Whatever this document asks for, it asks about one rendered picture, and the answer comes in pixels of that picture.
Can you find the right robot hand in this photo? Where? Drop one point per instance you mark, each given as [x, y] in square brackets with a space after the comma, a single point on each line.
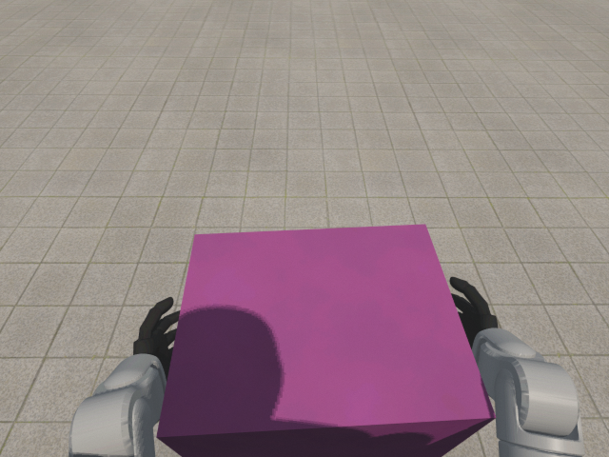
[475, 315]

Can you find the left robot hand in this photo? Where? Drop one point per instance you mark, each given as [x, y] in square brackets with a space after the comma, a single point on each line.
[152, 339]

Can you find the carton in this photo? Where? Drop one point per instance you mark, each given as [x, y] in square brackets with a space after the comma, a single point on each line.
[327, 342]

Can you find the right robot forearm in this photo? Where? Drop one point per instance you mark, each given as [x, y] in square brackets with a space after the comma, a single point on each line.
[537, 404]

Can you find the left robot forearm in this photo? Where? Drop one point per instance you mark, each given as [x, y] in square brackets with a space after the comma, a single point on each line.
[118, 419]

